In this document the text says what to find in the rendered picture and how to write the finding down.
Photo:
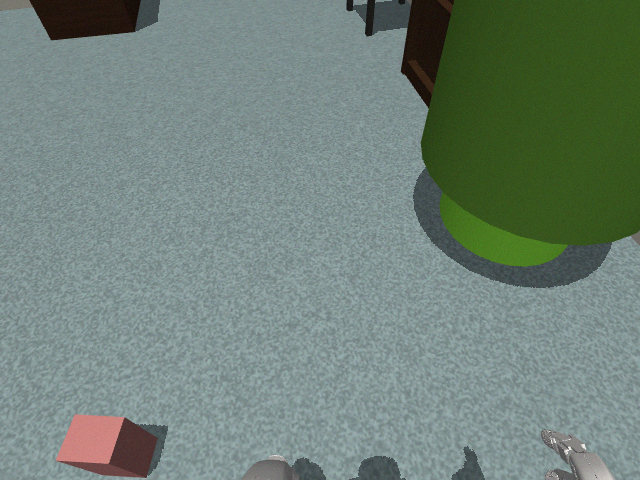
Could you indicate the right robot hand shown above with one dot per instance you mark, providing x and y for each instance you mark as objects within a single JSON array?
[{"x": 585, "y": 465}]

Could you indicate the potted plant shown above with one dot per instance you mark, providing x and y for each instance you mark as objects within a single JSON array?
[{"x": 533, "y": 128}]

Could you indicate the bookshelf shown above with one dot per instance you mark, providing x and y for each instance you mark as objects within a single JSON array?
[{"x": 426, "y": 33}]

